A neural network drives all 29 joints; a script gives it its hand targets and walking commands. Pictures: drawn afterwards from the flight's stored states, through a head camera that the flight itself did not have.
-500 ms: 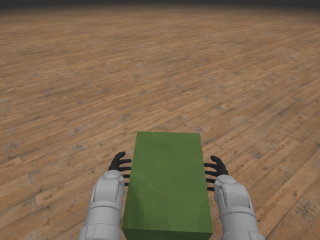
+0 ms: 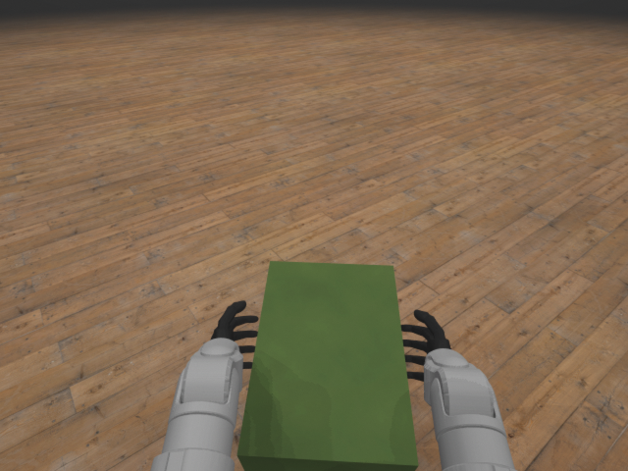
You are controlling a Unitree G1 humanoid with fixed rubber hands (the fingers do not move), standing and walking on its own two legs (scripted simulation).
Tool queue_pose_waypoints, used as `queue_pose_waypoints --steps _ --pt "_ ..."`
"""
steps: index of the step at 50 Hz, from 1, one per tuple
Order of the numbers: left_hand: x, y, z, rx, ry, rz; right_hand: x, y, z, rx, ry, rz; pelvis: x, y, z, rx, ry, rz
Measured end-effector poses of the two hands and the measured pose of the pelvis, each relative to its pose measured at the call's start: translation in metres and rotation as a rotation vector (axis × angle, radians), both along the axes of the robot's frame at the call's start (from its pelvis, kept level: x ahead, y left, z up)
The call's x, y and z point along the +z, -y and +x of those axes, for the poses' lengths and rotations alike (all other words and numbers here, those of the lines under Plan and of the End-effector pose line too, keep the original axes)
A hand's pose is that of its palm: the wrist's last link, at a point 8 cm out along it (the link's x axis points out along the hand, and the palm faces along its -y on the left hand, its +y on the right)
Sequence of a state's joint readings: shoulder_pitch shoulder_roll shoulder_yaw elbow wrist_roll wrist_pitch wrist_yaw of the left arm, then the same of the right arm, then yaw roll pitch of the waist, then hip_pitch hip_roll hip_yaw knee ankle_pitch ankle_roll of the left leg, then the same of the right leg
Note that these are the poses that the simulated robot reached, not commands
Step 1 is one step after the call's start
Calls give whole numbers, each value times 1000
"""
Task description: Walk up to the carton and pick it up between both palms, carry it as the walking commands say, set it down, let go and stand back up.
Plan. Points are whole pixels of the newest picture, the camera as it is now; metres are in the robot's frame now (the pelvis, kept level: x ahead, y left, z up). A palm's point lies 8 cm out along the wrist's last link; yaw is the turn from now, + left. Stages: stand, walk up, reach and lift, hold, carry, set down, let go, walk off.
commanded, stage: reach and lift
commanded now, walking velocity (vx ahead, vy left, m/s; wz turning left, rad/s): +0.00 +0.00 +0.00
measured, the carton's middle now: (327, 378) +0.32 +0.00 -0.04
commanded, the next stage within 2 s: hold in 0.24 s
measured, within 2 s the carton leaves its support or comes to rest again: neither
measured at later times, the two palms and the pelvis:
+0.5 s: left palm (222, 364) +0.28 +0.14 +0.05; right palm (442, 372) +0.27 -0.15 +0.05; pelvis -0.01 +0.00 +0.00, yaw +0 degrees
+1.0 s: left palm (219, 362) +0.28 +0.14 +0.05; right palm (439, 373) +0.27 -0.14 +0.04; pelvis -0.01 +0.00 +0.00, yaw +0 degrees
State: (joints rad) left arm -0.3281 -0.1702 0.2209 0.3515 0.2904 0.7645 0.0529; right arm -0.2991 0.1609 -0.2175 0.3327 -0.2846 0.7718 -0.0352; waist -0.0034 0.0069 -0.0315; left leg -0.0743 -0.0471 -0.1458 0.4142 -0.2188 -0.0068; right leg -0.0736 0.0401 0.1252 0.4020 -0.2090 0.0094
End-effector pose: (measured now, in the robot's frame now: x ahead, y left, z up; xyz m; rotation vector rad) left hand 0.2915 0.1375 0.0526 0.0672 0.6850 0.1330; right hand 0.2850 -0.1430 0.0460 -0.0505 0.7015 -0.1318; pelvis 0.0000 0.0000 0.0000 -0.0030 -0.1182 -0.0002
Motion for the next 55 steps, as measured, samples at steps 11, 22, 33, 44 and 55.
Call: queue_pose_waypoints --steps 11,22,33,44,55 --pt "-1 1 -7 -7 1 2 -1 2 -6 11 -1 -2 0 3 -2 2 7 1" --pt "-1 1 -15 -6 2 -4 -1 2 -12 13 -1 -4 -1 5 -8 6 18 0" --pt "0 0 -16 -3 8 -11 1 1 -13 7 2 -6 -2 3 -11 5 23 0" --pt "0 -2 -14 -7 8 -10 0 -1 -13 5 0 -6 -1 0 -9 1 21 0" --pt "-2 -3 -13 -14 6 -8 -3 -2 -13 6 -4 -5 -1 -2 -6 -2 17 0"
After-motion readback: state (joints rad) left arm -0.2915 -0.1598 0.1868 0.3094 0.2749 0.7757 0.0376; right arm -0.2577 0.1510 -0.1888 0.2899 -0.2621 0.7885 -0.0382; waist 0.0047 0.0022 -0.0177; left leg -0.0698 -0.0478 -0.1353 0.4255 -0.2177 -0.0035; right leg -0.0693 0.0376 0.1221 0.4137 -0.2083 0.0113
